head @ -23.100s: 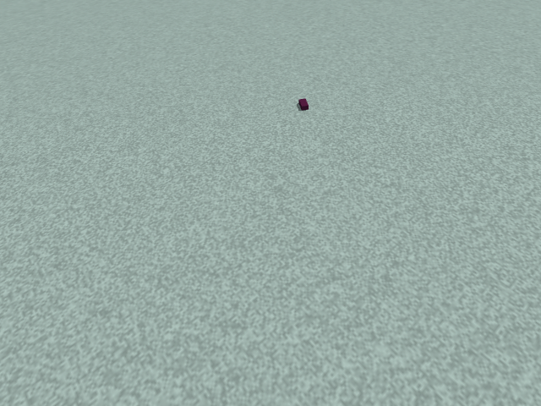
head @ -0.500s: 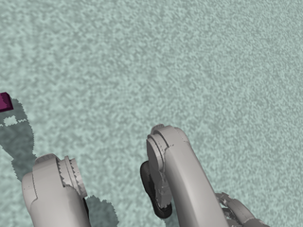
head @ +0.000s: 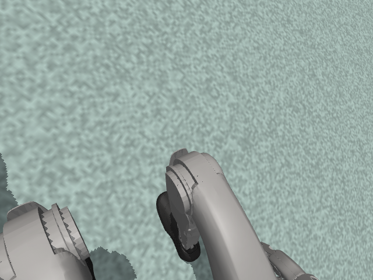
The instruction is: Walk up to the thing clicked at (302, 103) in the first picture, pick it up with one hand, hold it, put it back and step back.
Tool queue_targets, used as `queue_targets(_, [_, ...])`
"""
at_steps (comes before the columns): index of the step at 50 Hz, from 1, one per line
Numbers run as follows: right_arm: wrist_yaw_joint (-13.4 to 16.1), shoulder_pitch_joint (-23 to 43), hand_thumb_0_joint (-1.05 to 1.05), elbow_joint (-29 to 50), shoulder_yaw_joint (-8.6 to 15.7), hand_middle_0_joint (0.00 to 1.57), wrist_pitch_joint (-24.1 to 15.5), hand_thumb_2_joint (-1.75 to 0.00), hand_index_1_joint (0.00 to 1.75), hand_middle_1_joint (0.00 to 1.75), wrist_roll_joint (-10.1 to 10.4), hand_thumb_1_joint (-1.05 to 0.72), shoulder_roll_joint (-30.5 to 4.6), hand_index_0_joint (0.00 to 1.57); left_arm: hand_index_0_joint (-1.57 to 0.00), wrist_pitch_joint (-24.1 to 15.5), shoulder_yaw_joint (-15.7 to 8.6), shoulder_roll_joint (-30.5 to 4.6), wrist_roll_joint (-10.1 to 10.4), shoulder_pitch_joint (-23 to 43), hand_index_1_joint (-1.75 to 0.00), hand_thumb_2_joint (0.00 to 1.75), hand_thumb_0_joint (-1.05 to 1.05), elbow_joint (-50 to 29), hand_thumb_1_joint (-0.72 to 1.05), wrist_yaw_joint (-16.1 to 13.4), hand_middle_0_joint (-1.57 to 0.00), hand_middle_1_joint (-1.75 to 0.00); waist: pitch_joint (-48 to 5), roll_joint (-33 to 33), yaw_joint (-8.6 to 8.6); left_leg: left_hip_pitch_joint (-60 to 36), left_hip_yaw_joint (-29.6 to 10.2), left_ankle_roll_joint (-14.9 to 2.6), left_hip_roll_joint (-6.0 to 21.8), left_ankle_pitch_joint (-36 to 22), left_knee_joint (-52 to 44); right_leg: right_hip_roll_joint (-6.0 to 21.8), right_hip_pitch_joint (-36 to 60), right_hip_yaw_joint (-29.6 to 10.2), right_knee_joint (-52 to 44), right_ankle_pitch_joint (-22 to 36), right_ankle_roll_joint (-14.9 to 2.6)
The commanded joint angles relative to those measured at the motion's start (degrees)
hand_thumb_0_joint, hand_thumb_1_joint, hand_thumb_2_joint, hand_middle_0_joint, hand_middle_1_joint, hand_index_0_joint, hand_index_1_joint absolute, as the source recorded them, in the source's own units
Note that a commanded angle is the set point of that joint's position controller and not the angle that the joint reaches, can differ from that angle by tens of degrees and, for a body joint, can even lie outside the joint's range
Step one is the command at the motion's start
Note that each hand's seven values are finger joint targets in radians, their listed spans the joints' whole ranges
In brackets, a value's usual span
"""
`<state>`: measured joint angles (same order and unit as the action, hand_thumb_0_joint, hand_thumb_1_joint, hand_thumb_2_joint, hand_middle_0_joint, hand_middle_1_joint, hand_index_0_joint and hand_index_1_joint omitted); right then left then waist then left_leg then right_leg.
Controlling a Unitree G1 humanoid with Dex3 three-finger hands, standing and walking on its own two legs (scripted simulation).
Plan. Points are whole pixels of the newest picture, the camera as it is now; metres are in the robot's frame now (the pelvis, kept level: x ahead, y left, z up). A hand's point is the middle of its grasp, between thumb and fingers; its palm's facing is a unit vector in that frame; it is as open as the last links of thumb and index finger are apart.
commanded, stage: rest palm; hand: left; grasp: from above
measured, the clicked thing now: out of the picture +0.48 +0.36 -0.29
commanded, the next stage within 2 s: close in 1.22 s
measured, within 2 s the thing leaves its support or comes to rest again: neither
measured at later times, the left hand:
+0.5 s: hand out of the picture +0.45 +0.35 -0.25, palm faces -0.47 -0.16 -0.87, open 13.3 cm
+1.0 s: hand out of the picture +0.46 +0.34 -0.26, palm faces -0.44 -0.13 -0.89, open 13.4 cm
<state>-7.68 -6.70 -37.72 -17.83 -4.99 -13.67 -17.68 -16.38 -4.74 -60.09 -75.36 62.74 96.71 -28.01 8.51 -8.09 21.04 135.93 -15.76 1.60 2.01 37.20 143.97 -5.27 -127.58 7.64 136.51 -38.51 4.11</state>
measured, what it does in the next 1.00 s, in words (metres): stands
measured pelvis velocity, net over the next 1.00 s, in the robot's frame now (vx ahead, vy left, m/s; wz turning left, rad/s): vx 0.00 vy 0.01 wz -0.05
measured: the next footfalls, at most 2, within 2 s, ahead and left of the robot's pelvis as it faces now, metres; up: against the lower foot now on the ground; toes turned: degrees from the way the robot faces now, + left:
none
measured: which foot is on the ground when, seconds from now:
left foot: down 0.00-1.00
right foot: down 0.00-1.00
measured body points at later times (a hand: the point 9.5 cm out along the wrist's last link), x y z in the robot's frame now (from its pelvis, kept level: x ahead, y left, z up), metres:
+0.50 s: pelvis +0.01 +0.00 +0.00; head +0.29 +0.14 +0.33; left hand +0.48 +0.35 -0.20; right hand +0.09 -0.25 -0.07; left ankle +0.08 +0.14 -0.27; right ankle +0.11 -0.12 -0.27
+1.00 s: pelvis +0.00 +0.01 +0.00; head +0.28 +0.14 +0.32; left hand +0.48 +0.34 -0.21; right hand +0.07 -0.25 -0.06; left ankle +0.08 +0.14 -0.27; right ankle +0.11 -0.12 -0.27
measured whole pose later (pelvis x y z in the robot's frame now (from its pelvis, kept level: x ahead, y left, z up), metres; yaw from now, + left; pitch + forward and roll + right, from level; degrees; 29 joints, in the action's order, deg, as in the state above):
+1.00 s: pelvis +0.00 +0.01 +0.00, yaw -3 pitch +26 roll -15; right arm -11.0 -2.4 -35.9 -20.9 -10.2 -16.4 -19.4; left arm -14.1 -4.1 -62.7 -74.0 62.3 99.0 -34.3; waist 11.6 -10.8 21.7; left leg 135.2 -18.3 1.1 2.5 39.5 146.5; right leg -6.4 -126.0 9.5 136.5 -39.3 4.6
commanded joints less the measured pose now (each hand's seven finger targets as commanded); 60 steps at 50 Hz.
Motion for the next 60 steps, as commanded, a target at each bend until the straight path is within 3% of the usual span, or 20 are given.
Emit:
queue_targets(1, [0.85, -8.71, 0.00, 0.06, 4.76, 0.20, -1.38, -0.90, 0.30, 0.30, -0.76, -0.90, -18.01, 0.20, -0.22, 0.22, -0.84, -14.79, 0.59, 14.19, -0.83, 0.84, 0.00, -6.05, -0.36, -4.38, -0.23, -0.82, -37.79, 30.37, 1.12, -30.16, 7.54, -2.39, 1.61, -7.82, -12.28, -1.23, 18.16, 6.75, -12.06, 13.38, -4.86])
queue_targets(5, [0.28, -8.34, 0.00, -0.01, 4.66, 0.20, -2.39, -0.90, 0.30, 0.30, -0.98, -0.90, -18.66, 0.20, -0.23, 1.15, -1.95, -16.23, 1.58, 14.91, -0.80, 0.84, 0.00, -7.57, -0.36, -5.54, -0.24, -0.80, -37.62, 31.06, 1.04, -30.29, 7.18, -2.11, 1.75, -8.22, -12.27, -1.33, 17.55, 7.83, -11.60, 13.66, -4.88])
queue_targets(7, [-0.17, -7.80, 0.00, 0.05, 4.56, 0.20, -2.89, -0.90, 0.30, 0.30, -1.24, -0.90, -18.60, 0.20, -0.23, 1.96, -0.93, -14.92, 1.57, 12.91, -0.81, 0.83, 0.00, -5.72, -0.36, -5.46, -0.24, -0.80, -36.11, 32.86, 0.95, -30.88, 7.09, -1.88, 1.92, -8.81, -12.51, -1.44, 17.10, 7.86, -11.01, 14.25, -5.09])
queue_targets(10, [-0.68, -8.49, 0.00, 0.08, 4.54, 0.20, -3.31, -0.90, 0.30, 0.30, -1.41, -0.90, -18.72, 0.20, -0.24, 2.91, -1.43, -15.59, 1.63, 12.20, -0.80, 0.82, 0.00, -6.00, -0.34, -5.38, -0.25, -0.80, -37.94, 32.03, 1.05, -30.92, 7.09, -2.09, 1.98, -10.23, -11.86, -1.69, 19.72, 7.51, -11.31, 15.85, -4.87])
queue_targets(11, [-0.83, -8.13, 0.00, 0.02, 4.40, 0.20, -3.34, -0.90, 0.30, 0.30, -1.48, -0.90, -18.79, 0.20, -0.24, 2.99, -1.96, -16.05, 2.79, 13.20, -0.79, 0.82, 0.00, -7.57, -0.35, -5.54, -0.25, -0.78, -39.16, 31.54, 0.51, -31.20, 6.90, -2.12, 2.11, -11.26, -11.65, -1.80, 20.18, 7.72, -11.39, 16.80, -4.69])
queue_targets(14, [-1.36, -8.15, 0.00, 0.09, 4.27, 0.20, -3.85, -0.90, 0.30, 0.30, -1.72, -0.90, -18.83, 0.20, -0.22, 3.49, -0.49, -13.38, 3.48, 12.26, -0.83, 0.83, 0.00, -6.15, -0.36, -4.79, -0.22, -0.83, -37.25, 30.28, 2.06, -30.43, 6.58, -2.27, 2.14, -10.88, -11.33, -1.85, 19.98, 8.03, -11.34, 16.64, -4.55])
queue_targets(18, [-1.63, -7.54, 0.00, 0.41, 4.22, 0.20, -4.06, -0.90, 0.30, 0.30, -1.65, -0.90, -19.15, 0.20, -0.22, 3.08, -1.28, -15.23, 4.22, 12.37, -0.81, 0.84, 0.00, -7.86, -0.37, -3.82, -0.24, -0.80, -38.01, 31.88, 1.01, -31.49, 6.19, -1.95, 2.22, -11.59, -11.83, -1.79, 20.54, 8.37, -11.36, 16.67, -4.70])
queue_targets(22, [-1.78, -7.65, 0.00, 0.76, 4.29, 0.20, -3.76, -0.90, 0.30, 0.30, -1.63, -0.90, -19.87, 0.20, -0.21, 2.38, -1.77, -15.24, 3.77, 10.72, -0.82, 0.85, 0.00, -5.47, -0.38, -3.22, -0.22, -0.81, -35.14, 30.64, 2.38, -30.32, 5.79, -1.89, 2.22, -10.28, -11.99, -1.71, 19.92, 8.81, -11.12, 15.29, -4.75])
queue_targets(23, [-1.69, -6.81, 0.00, 1.07, 4.32, 0.20, -3.62, -0.90, 0.30, 0.30, -1.49, -0.90, -19.62, 0.20, -0.21, 1.78, -1.45, -14.98, 3.92, 11.26, -0.83, 0.86, 0.00, -6.92, -0.39, -3.17, -0.22, -0.82, -36.44, 30.86, 1.65, -31.15, 5.71, -1.81, 2.39, -10.72, -12.05, -1.86, 20.36, 8.70, -11.34, 15.63, -4.74])
queue_targets(25, [-1.83, -6.69, 0.00, 1.43, 4.02, 0.20, -3.66, -0.90, 0.30, 0.30, -1.66, -0.90, -19.37, 0.20, -0.21, 1.03, -0.22, -13.90, 3.77, 12.78, -0.83, 0.85, 0.00, -8.55, -0.38, -3.10, -0.22, -0.82, -36.43, 31.30, 2.27, -32.02, 5.67, -1.93, 2.33, -11.13, -11.62, -1.86, 20.32, 8.69, -11.33, 16.18, -4.67])
queue_targets(28, [-1.90, -6.76, 0.00, 1.24, 3.73, 0.20, -3.56, -0.90, 0.30, 0.30, -1.71, -0.90, -19.88, 0.20, -0.20, 0.06, -1.73, -16.00, 3.67, 11.65, -0.83, 0.86, 0.00, -7.67, -0.38, -3.97, -0.21, -0.82, -35.51, 29.76, 2.21, -29.70, 5.62, -2.07, 2.32, -9.68, -11.47, -1.84, 20.97, 8.77, -11.77, 15.39, -4.45])
queue_targets(29, [-1.89, -6.29, 0.00, 0.89, 3.66, 0.20, -3.61, -0.90, 0.30, 0.30, -1.57, -0.90, -19.34, 0.20, -0.19, -0.61, -0.21, -14.78, 3.50, 13.95, -0.84, 0.88, 0.00, -10.39, -0.41, -4.20, -0.21, -0.82, -36.46, 31.30, 1.72, -31.55, 5.58, -1.78, 2.45, -10.86, -11.67, -1.91, 20.38, 8.84, -11.28, 16.13, -4.74])
queue_targets(32, [-2.14, -6.36, 0.00, 0.73, 3.41, 0.20, -3.84, -0.90, 0.30, 0.30, -2.12, -0.90, -19.62, 0.20, -0.19, -0.85, 0.43, -13.40, 2.89, 12.20, -0.84, 0.86, 0.00, -7.90, -0.39, -4.97, -0.21, -0.83, -35.17, 30.68, 2.88, -31.80, 5.18, -1.79, 2.66, -11.49, -11.15, -2.19, 20.32, 9.34, -11.16, 16.61, -4.45])
queue_targets(34, [-2.07, -6.36, 0.00, 0.48, 3.54, 0.20, -3.93, -0.90, 0.30, 0.30, -1.94, -0.90, -20.09, 0.20, -0.20, -0.75, -0.97, -15.08, 2.57, 11.51, -0.84, 0.87, 0.00, -6.35, -0.39, -5.96, -0.21, -0.83, -35.06, 30.55, 2.64, -31.91, 5.12, -1.63, 2.62, -11.11, -11.70, -2.05, 20.00, 9.63, -11.30, 16.12, -4.46])
queue_targets(38, [-2.36, -5.32, 0.00, 0.70, 3.33, 0.20, -4.39, -0.90, 0.30, 0.30, -2.23, -0.90, -20.22, 0.20, -0.18, -0.48, 0.06, -14.88, 1.94, 12.72, -0.86, 0.87, 0.00, -6.92, -0.40, -7.04, -0.19, -0.85, -34.22, 31.74, 2.57, -31.84, 5.03, -1.46, 2.76, -10.70, -11.59, -2.08, 18.65, 9.69, -10.72, 15.86, -4.63])
queue_targets(40, [-2.39, -6.06, 0.00, 0.91, 2.97, 0.20, -4.64, -0.90, 0.30, 0.30, -2.43, -0.90, -20.60, 0.20, -0.18, 0.10, -0.98, -16.16, 1.54, 12.13, -0.86, 0.87, 0.00, -5.79, -0.40, -7.92, -0.20, -0.85, -35.06, 31.91, 2.66, -32.30, 5.20, -1.55, 2.68, -11.59, -11.42, -2.02, 20.21, 9.57, -10.86, 16.96, -4.48])
queue_targets(47, [-2.39, -5.16, 0.00, 1.15, 2.87, 0.20, -5.46, -0.90, 0.30, 0.30, -2.63, -0.90, -20.76, 0.20, -0.20, 2.24, 0.60, -15.16, 2.10, 12.28, -0.86, 0.84, 0.00, -3.10, -0.37, -8.41, -0.21, -0.85, -32.48, 31.15, 3.26, -29.96, 5.48, -1.68, 2.74, -7.38, -11.81, -2.26, 18.92, 9.12, -11.58, 13.91, -4.65])
queue_targets(56, [-2.65, -5.41, 0.00, 1.37, 2.06, 0.20, -6.08, -0.90, 0.30, 0.30, -2.01, -0.90, -21.10, 0.20, -0.22, 3.19, -1.96, -18.02, 4.27, 10.97, -0.84, 0.83, 0.00, -2.55, -0.35, -7.09, -0.22, -0.84, -33.72, 30.59, 2.81, -30.07, 4.20, -1.50, 3.00, -9.09, -12.05, -2.10, 20.02, 9.76, -10.96, 14.85, -4.50])
queue_targets(57, [-2.74, -5.37, 0.00, 1.98, 2.44, 0.20, -5.97, -0.90, 0.30, 0.30, -2.10, -0.90, -21.42, 0.20, -0.22, 3.13, -0.68, -16.87, 3.83, 10.79, -0.83, 0.83, 0.00, -3.31, -0.36, -6.55, -0.23, -0.82, -33.36, 30.47, 3.12, -29.88, 4.82, -1.75, 2.89, -9.29, -11.36, -2.19, 20.41, 9.20, -11.22, 15.23, -4.43])
queue_targets(60, [-2.71, -5.18, 0.00, 1.79, 2.40, 0.20, -5.92, -0.90, 0.30, 0.30, -2.02, -0.90, -20.93, 0.20, -0.22, 2.68, -1.69, -17.90, 4.25, 12.03, -0.84, 0.82, 0.00, -6.15, -0.35, -6.25, -0.22, -0.84, -35.09, 32.63, 2.00, -30.91, 4.66, -1.38, 2.91, -9.56, -11.86, -2.16, 20.37, 9.49, -10.87, 15.20, -4.74])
